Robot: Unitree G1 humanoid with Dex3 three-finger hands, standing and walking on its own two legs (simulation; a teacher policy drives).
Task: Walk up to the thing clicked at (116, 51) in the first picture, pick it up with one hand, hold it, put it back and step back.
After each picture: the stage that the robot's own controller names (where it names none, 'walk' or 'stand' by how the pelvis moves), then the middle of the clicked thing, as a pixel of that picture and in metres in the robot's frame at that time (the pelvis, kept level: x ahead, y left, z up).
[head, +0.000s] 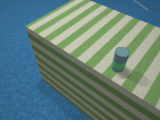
stand; (119, 59) +0.55 -0.16 -0.08
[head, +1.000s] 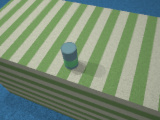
walk; (70, 56) +0.51 +0.09 -0.06
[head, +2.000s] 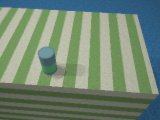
stand; (48, 61) +0.48 +0.18 -0.05
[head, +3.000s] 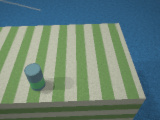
stand; (35, 77) +0.44 +0.22 -0.06
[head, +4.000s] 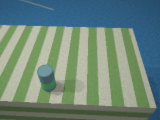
stand; (47, 78) +0.44 +0.18 -0.08
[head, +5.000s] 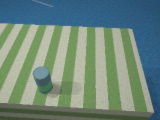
stand; (43, 80) +0.43 +0.19 -0.08
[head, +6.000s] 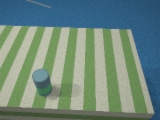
stand; (42, 82) +0.41 +0.20 -0.09
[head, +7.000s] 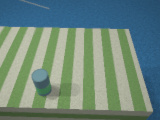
stand; (42, 82) +0.42 +0.20 -0.09
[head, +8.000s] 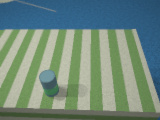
rise first; (49, 83) +0.41 +0.19 -0.08
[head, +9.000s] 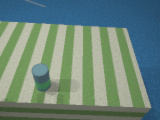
go down; (41, 77) +0.44 +0.18 -0.07
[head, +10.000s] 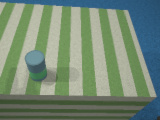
go down; (36, 66) +0.43 +0.18 -0.03
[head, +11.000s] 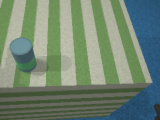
close in; (24, 56) +0.44 +0.18 +0.00
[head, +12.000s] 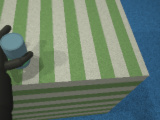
close; (16, 52) +0.45 +0.19 +0.02
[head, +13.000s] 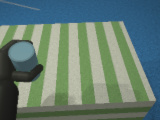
lift; (26, 63) +0.36 +0.18 +0.14
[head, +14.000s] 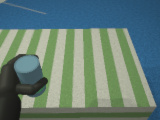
hold; (31, 77) +0.32 +0.17 +0.12
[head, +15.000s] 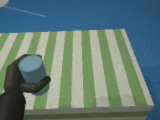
hold; (35, 76) +0.33 +0.16 +0.11
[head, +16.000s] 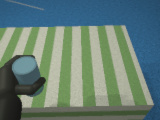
hold; (29, 77) +0.32 +0.18 +0.10
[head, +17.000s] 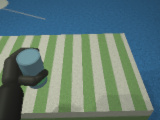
crouch; (33, 69) +0.35 +0.17 +0.13
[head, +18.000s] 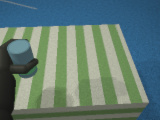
lower; (23, 59) +0.40 +0.20 +0.10
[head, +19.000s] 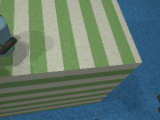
lower; out of the picture +0.49 +0.20 +0.03
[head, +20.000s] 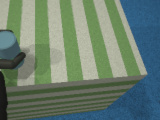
lower; (9, 51) +0.45 +0.20 +0.02
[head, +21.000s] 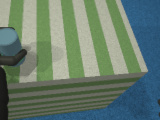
lower; (10, 48) +0.46 +0.19 +0.02
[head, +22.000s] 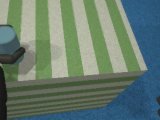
lower; (9, 46) +0.46 +0.20 +0.02
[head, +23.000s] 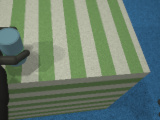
draw back; (12, 48) +0.46 +0.19 +0.02
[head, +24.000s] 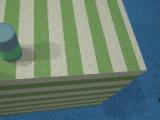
rise; (7, 44) +0.46 +0.20 +0.02
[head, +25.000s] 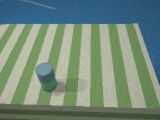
sink last; (47, 77) +0.42 +0.19 -0.03
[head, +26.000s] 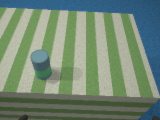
stand; (41, 65) +0.44 +0.19 -0.02
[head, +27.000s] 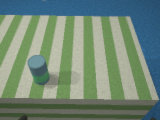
stand; (39, 70) +0.43 +0.20 -0.02
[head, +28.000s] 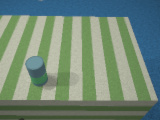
stand; (37, 71) +0.43 +0.19 -0.02
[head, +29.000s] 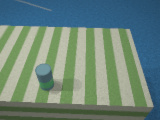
stand; (45, 77) +0.45 +0.19 -0.08
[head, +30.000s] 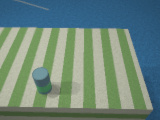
stand; (42, 81) +0.43 +0.20 -0.08
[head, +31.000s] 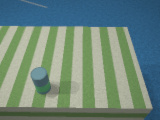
stand; (41, 81) +0.42 +0.20 -0.08
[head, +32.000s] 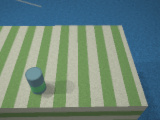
walk; (36, 81) +0.42 +0.22 -0.08
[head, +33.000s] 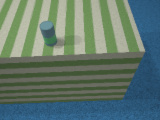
walk; (48, 34) +0.65 +0.21 -0.07
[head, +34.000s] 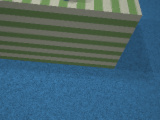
walk; out of the picture +0.97 +0.12 -0.06
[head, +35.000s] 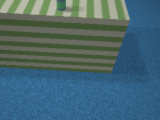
stand; (61, 0) +1.04 +0.18 -0.08
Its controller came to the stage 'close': yes
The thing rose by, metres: 0.20
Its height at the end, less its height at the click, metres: +0.00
